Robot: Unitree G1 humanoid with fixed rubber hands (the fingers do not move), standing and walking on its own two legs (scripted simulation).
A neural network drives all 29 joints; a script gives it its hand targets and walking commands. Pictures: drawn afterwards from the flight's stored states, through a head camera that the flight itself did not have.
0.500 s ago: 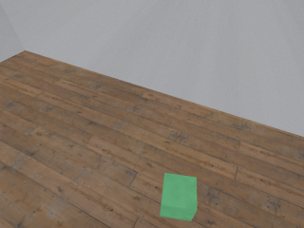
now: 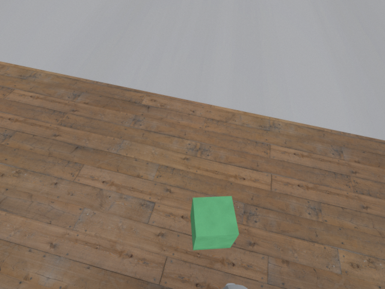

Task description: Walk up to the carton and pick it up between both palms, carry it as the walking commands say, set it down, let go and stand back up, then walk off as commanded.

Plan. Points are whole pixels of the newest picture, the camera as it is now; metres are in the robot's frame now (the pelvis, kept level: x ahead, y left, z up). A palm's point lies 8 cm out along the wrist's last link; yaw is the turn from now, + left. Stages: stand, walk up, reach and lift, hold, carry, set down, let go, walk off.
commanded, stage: walk off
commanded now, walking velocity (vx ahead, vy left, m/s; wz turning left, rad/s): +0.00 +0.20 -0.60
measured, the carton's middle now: (212, 223) +0.51 -0.12 -0.67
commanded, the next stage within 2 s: stand in 1.04 s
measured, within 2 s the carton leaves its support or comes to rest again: neither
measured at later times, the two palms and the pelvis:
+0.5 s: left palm out of the picture +0.13 +0.33 -0.09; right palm out of the picture -0.01 -0.18 -0.12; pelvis +0.00 +0.09 +0.01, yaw -19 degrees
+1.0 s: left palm (32, 217) +0.31 +0.41 -0.12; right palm out of the picture -0.01 +0.01 -0.11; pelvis +0.07 +0.25 +0.00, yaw -37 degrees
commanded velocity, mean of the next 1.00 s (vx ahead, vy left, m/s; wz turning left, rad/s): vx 0.00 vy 0.20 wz -0.60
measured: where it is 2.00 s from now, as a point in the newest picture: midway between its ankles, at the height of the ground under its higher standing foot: outside the picture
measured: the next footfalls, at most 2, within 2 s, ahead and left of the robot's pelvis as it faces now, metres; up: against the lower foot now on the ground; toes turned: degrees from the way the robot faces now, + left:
right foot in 0.26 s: +0.02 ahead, -0.04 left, +0.00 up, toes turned -20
left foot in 0.72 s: +0.14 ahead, +0.30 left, +0.00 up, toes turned -23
